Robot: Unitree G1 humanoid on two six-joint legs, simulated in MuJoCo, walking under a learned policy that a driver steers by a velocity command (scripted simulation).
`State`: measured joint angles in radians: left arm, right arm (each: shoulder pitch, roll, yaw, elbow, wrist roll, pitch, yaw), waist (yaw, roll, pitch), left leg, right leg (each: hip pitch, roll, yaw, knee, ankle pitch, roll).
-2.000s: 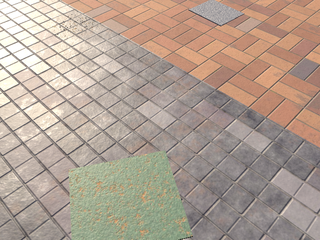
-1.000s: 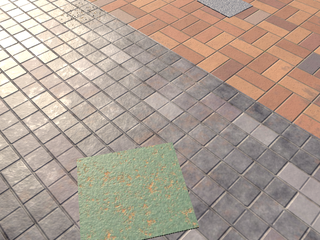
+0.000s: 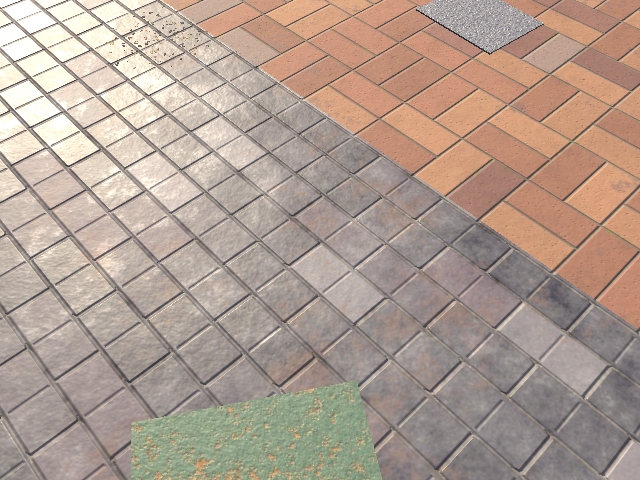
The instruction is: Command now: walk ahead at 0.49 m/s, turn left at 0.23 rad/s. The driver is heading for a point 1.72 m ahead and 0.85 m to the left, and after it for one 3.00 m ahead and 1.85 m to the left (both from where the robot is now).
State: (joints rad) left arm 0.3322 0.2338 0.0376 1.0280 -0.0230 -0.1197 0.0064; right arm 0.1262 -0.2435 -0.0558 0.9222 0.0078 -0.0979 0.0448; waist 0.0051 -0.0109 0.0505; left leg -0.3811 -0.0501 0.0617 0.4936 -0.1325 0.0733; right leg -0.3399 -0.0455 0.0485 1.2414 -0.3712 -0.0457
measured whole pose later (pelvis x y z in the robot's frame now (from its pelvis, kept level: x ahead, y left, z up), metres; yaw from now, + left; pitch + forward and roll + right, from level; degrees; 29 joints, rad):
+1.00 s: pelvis +0.50 +0.09 -0.01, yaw +33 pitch +2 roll -1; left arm 0.26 0.29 0.07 0.88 -0.02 -0.10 0.00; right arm 0.12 -0.29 -0.08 0.67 0.02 -0.05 0.04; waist 0.03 0.00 0.07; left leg -0.47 -0.05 0.04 0.63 -0.20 0.10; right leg -0.25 -0.07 -0.03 1.15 -0.48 0.02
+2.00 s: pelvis +0.92 +0.44 -0.01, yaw +43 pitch +3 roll -1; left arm 0.38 0.30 0.05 0.87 -0.01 -0.05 0.00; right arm 0.05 -0.26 -0.04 0.66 0.00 -0.09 0.03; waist 0.07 -0.01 0.02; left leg -0.48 0.00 0.03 0.55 -0.11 0.06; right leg -0.11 -0.01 0.01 0.69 -0.46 -0.01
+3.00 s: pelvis +1.37 +0.77 -0.01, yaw +21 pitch +3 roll +0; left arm 0.40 0.31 0.08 0.75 -0.02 -0.03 0.02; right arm 0.03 -0.27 -0.04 0.69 -0.01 -0.13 0.02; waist 0.08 -0.01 0.00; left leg -0.45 -0.03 -0.05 0.48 -0.07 0.01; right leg -0.12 0.09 0.23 0.59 -0.46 -0.05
